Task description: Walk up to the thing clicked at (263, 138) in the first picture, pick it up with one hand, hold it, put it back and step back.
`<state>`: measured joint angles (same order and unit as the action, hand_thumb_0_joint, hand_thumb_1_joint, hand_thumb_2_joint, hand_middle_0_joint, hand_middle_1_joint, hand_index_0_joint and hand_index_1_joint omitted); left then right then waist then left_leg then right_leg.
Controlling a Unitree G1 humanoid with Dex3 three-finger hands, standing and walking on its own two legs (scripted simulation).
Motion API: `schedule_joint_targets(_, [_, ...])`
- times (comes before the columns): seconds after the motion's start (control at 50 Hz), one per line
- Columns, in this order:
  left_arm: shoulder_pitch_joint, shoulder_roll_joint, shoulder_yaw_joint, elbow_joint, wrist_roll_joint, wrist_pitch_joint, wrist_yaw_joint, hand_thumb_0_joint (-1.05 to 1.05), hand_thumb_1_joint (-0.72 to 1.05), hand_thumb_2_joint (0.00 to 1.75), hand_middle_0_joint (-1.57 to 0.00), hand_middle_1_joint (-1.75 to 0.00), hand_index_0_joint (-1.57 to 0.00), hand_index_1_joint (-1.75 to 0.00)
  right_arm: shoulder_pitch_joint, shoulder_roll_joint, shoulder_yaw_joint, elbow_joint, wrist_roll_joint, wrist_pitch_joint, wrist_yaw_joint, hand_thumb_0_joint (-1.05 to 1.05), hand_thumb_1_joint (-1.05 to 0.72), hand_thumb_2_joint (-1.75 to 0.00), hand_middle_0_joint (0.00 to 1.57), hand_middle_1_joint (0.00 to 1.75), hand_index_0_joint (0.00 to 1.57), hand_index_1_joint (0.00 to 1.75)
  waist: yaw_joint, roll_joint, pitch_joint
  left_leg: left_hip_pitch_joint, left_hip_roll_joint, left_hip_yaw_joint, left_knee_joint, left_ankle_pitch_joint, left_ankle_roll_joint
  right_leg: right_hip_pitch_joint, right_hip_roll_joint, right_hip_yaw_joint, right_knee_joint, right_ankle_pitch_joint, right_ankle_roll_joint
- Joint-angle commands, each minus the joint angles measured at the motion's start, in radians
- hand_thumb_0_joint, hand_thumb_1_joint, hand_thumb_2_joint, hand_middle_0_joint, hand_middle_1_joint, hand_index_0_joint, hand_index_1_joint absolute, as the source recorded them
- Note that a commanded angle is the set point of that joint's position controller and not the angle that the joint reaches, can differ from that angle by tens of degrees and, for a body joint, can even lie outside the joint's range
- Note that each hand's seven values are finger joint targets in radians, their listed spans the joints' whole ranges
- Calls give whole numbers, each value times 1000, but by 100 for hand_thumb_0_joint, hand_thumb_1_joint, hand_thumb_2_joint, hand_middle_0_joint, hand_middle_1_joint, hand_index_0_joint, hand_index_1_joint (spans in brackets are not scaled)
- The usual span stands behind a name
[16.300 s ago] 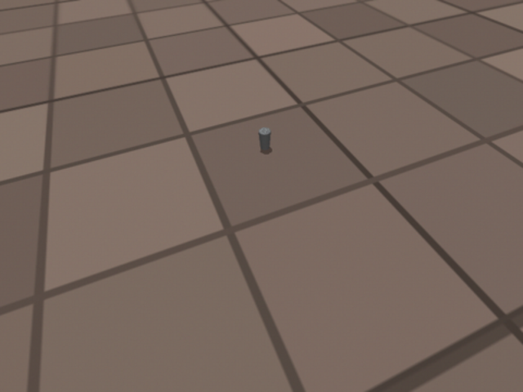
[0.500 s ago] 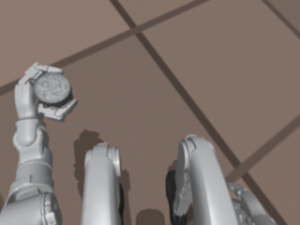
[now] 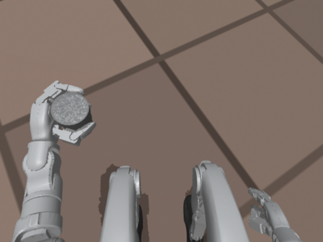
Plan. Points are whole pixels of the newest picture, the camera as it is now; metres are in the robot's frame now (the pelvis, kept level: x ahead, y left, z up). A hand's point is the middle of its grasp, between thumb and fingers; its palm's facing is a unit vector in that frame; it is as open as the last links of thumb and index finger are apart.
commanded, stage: lift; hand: left
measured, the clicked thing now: (76, 118) +0.40 +0.22 -0.02
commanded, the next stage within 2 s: hold in 1.54 s
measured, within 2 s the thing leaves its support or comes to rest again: neither
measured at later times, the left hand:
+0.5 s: hand (37, 73) +0.39 +0.20 +0.18, palm faces +0.09 -1.00 -0.02, open 9.8 cm
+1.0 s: hand (5, 22) +0.39 +0.19 +0.26, palm faces +0.09 -1.00 -0.01, open 9.8 cm
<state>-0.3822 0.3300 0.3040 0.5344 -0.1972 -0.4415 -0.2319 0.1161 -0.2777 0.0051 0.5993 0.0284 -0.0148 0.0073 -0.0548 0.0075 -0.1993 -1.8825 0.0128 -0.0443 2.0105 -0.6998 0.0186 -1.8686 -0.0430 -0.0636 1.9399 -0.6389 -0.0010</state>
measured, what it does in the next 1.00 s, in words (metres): rises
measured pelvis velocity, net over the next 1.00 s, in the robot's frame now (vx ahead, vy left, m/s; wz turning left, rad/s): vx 0.06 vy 0.00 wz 0.03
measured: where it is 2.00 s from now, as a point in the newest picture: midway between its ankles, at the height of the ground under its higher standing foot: (164, 237)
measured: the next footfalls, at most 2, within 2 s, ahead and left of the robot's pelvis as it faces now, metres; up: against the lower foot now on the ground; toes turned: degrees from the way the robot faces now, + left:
none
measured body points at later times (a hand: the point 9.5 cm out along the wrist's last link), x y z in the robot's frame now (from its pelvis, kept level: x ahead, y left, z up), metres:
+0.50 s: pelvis +0.04 +0.00 +0.15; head +0.15 +0.03 +0.58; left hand +0.38 +0.26 +0.19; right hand +0.21 -0.25 +0.05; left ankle +0.07 +0.11 -0.43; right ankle +0.09 -0.13 -0.43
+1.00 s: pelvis +0.06 +0.00 +0.22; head +0.14 +0.02 +0.67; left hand +0.38 +0.25 +0.27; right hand +0.20 -0.24 +0.12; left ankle +0.07 +0.11 -0.43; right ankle +0.09 -0.13 -0.43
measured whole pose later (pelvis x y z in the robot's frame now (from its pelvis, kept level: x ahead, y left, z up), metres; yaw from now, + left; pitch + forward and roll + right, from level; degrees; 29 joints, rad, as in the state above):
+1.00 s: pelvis +0.06 +0.00 +0.22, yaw +2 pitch +15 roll -2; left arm -0.12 0.24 0.16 0.34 -0.19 -0.31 -0.11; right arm 0.24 -0.22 0.01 0.61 0.04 -0.06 -0.04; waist -0.03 0.01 -0.11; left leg -0.89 0.03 -0.01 1.16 -0.54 0.01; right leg -0.88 -0.01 -0.05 1.10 -0.48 0.01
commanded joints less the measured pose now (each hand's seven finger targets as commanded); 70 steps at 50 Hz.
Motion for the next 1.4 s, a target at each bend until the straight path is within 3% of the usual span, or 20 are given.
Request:
schedule_joint_targets(0.0, [-187, 186, 48, -301, -25, -22, 37, 0, 22, 128, -123, -143, -127, -142, 65, -179, -78, -106, 11, -39, -24, 0, -91, -90, 20, 30, 20, 30, 8, 94, -548, 473, -10, -29, -370, 109, 8, 408, 28, 21, -297, 113, -37])
schedule_joint_targets(0.02, [-181, 160, 23, -341, -26, -15, 41, 0, 23, 127, -123, -143, -127, -141, 79, -165, -77, -94, 12, -37, -24, 0, -90, -90, 20, 30, 20, 30, 5, 92, -550, 473, -14, -21, -383, 115, 8, 444, 28, 27, -318, 116, -37])
schedule_joint_targets(0.04, [-175, 173, 38, -371, -31, -5, 48, 0, 19, 126, -124, -143, -127, -141, 76, -164, -78, -97, 15, -37, -28, 0, -91, -90, 20, 30, 20, 30, 19, 86, -560, 503, -13, -16, -396, 130, 10, 473, 29, 33, -343, 129, -36])
schedule_joint_targets(0.08, [-113, 146, 21, -377, -31, 22, 60, 0, 23, 126, -123, -142, -126, -141, 78, -166, -83, -108, 20, -38, -32, 0, -90, -90, 20, 30, 20, 30, 12, 89, -567, 568, -13, -26, -431, 174, 6, 508, 29, 26, -368, 167, -36])
schedule_joint_targets(0.1, [-109, 120, -20, -403, -29, 31, 62, 0, 23, 126, -122, -142, -126, -140, 75, -163, -80, -107, 22, -41, -34, 0, -90, -90, 20, 30, 20, 30, 2, 98, -552, 590, -10, -32, -450, 201, 3, 520, 30, 22, -376, 191, -37])
schedule_joint_targets(0.18, [-53, 136, 10, -448, -33, 67, 94, 0, 23, 125, -121, -141, -125, -139, 81, -153, -84, -116, 30, -44, -44, 0, -90, -90, 20, 30, 20, 30, 7, 54, -542, 654, -12, -26, -511, 245, 8, 641, 34, 27, -464, 232, -31])
schedule_joint_targets(0.26, [1, 105, -22, -480, -32, 91, 112, 0, 21, 126, -121, -141, -124, -139, 79, -138, -81, -118, 32, -53, -51, 0, -90, -90, 20, 30, 20, 30, 3, 51, -495, 727, -11, -23, -582, 277, 6, 728, 39, 27, -540, 265, -27])
schedule_joint_targets(0.28, [3, 118, -9, -487, -32, 95, 119, 0, 20, 126, -120, -140, -123, -138, 83, -136, -79, -118, 33, -54, -53, 0, -90, -90, 20, 30, 20, 30, 14, 37, -488, 748, -11, -19, -599, 289, 7, 768, 39, 29, -564, 280, -25])
schedule_joint_targets(0.36, [13, 71, -63, -468, -24, 106, 120, 0, 18, 125, -120, -139, -123, -138, 90, -129, -77, -111, 33, -68, -58, 0, -91, -90, 20, 30, 20, 30, -1, 49, -405, 841, -3, -29, -681, 290, -1, 792, 41, 25, -633, 283, -25])
schedule_joint_targets(0.48, [16, 79, -54, -445, -18, 100, 133, 0, 16, 123, -121, -139, -124, -138, 95, -115, -69, -108, 28, -84, -59, 0, -90, -90, 20, 30, 20, 30, 11, 50, -322, 913, -4, -27, -786, 255, -2, 883, 42, 26, -739, 257, -23])
schedule_joint_targets(0.64, [31, 51, -91, -454, -14, 89, 125, 0, 16, 121, -119, -137, -122, -135, 117, -110, -64, -104, 16, -87, -53, 0, -91, -90, 20, 30, 20, 30, 18, 86, -318, 1097, 2, -31, -899, 423, -22, 998, 49, 9, -820, 373, -27])
schedule_joint_targets(0.66, [35, 56, -77, -424, -15, 93, 129, 0, 17, 122, -120, -137, -123, -136, 120, -117, -66, -100, 16, -88, -54, 0, -90, -90, 20, 30, 20, 30, 22, 75, -310, 1107, 4, -30, -904, 438, -21, 1012, 48, 9, -829, 386, -27])
schedule_joint_targets(0.78, [23, 44, -89, -410, -15, 77, 128, 0, 17, 123, -122, -137, -124, -136, 120, -104, -62, -101, 10, -89, -55, 0, -91, -90, 20, 30, 20, 30, 10, 24, -257, 1113, -3, -5, -966, 375, -6, 1110, 50, 19, -918, 370, -17])
schedule_joint_targets(0.86, [40, 42, -87, -408, -10, 66, 130, 0, 18, 123, -121, -137, -124, -136, 113, -100, -62, -110, 7, -88, -54, 0, -91, -90, 20, 30, 20, 30, 25, 15, -222, 1138, -6, 4, -1017, 355, -6, 1158, 50, 20, -963, 352, -16])
schedule_joint_targets(0.98, [35, 26, -101, -403, -12, 59, 128, 0, 19, 122, -121, -136, -123, -136, 133, -93, -57, -94, 1, -89, -56, 0, -91, -90, 20, 30, 20, 30, 23, 41, -220, 1228, 0, -2, -1066, 439, -16, 1209, 54, 13, -997, 415, -21])
schedule_joint_targets(1.0, [30, 41, -84, -405, -11, 57, 132, 0, 18, 122, -121, -136, -123, -135, 135, -93, -57, -94, 2, -87, -57, 0, -91, -90, 20, 30, 20, 30, 26, 27, -221, 1227, -2, 3, -1071, 440, -12, 1233, 52, 18, -1010, 424, -19])
schedule_joint_targets(1.04, [13, 36, -91, -391, -8, 50, 131, 0, 19, 123, -120, -136, -123, -135, 119, -85, -55, -97, 2, -86, -57, 0, -91, -90, 20, 30, 20, 30, 22, 28, -175, 1208, -7, 14, -1092, 376, -6, 1242, 48, 28, -1043, 383, -15])
schedule_joint_targets(1.1, [23, 11, -117, -383, -7, 44, 124, 0, 18, 122, -121, -135, -122, -135, 119, -89, -55, -93, 0, -88, -55, 0, -91, -90, 20, 30, 20, 30, 21, 32, -166, 1244, -2, 10, -1121, 380, -11, 1253, 48, 23, -1060, 381, -17])
schedule_joint_targets(1.2, [29, 21, -110, -383, -11, 39, 106, 0, 16, 120, -119, -134, -122, -134, 137, -90, -56, -83, -4, -83, -56, 0, -91, -90, 20, 30, 20, 30, 22, 47, -194, 1322, 3, 7, -1139, 514, -20, 1297, 54, 14, -1066, 479, -24])
schedule_joint_targets(1.38, [12, 16, -100, -345, -16, 26, 97, 0, 17, 122, -121, -136, -123, -136, 126, -89, -58, -79, -7, -76, -52, 0, -91, -90, 20, 30, 20, 30, 25, 14, -170, 1328, -3, 24, -1164, 505, -12, 1365, 48, 27, -1115, 502, -17])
